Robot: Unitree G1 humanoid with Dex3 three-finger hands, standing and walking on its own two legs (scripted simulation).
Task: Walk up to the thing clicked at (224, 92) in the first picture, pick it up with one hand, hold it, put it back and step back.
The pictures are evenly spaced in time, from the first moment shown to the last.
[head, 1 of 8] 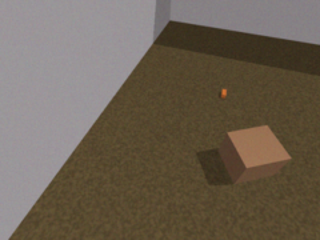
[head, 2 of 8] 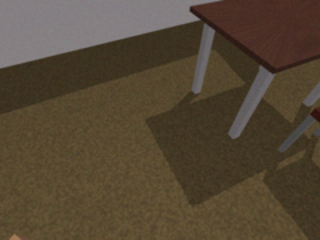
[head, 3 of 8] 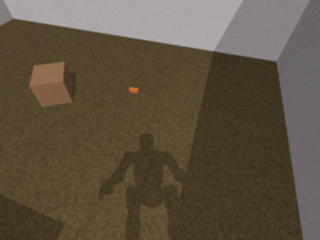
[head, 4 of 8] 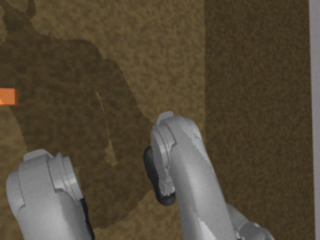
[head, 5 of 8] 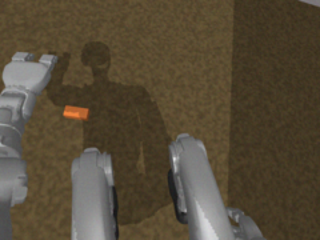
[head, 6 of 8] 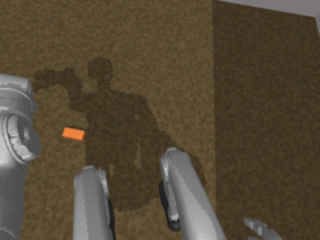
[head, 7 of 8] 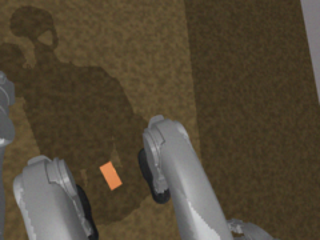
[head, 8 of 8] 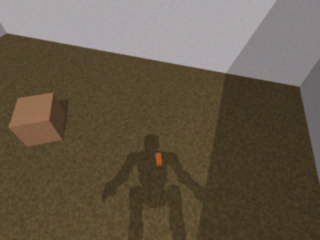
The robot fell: no
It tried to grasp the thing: yes
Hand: left
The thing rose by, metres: 0.37
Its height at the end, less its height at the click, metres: +0.00
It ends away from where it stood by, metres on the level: 0.37
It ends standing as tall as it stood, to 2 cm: yes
